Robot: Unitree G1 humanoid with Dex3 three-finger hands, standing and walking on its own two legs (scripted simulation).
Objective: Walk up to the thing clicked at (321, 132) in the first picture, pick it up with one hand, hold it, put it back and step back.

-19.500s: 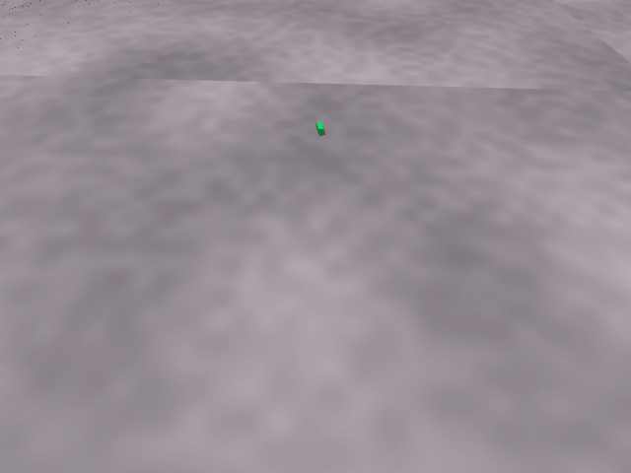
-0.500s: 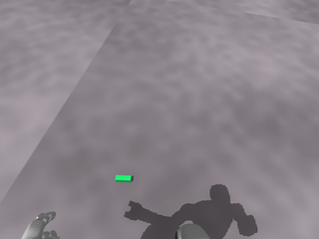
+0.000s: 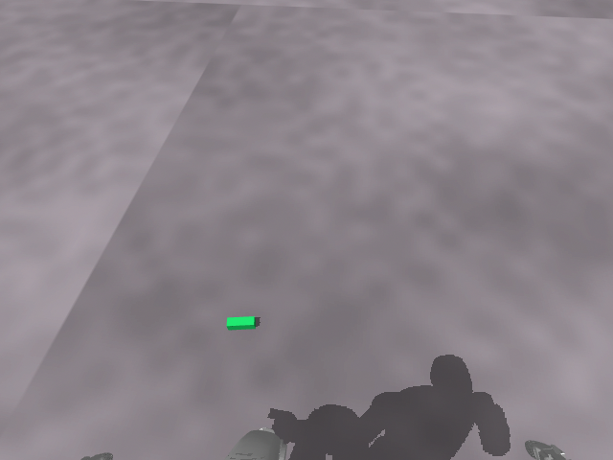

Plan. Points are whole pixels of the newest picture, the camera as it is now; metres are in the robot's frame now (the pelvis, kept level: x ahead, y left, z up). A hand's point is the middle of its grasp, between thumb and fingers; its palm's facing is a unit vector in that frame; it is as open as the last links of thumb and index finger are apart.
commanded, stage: walk up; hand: left
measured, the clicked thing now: (241, 323) +0.60 +0.26 -0.74
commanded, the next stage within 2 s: stand in 1.48 s
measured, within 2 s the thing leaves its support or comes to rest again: neither
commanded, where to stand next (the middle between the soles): +0.24 -0.01 m, yaw +4 degrees
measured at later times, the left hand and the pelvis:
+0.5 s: hand out of the picture -0.10 +0.25 -0.15, palm faces +0.03 -0.93 -0.37, open 7.4 cm; pelvis -0.13 -0.02 +0.00, yaw +2 degrees
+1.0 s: hand out of the picture -0.09 +0.26 -0.14, palm faces +0.08 -0.93 -0.37, open 7.4 cm; pelvis -0.15 -0.02 +0.01, yaw +4 degrees
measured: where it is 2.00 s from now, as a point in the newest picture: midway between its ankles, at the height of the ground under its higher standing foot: outside the picture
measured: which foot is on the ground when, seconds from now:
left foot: up 0.00-0.20, down 0.22-1.00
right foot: down 0.00-0.22, up 0.24-0.48, down 0.50-1.00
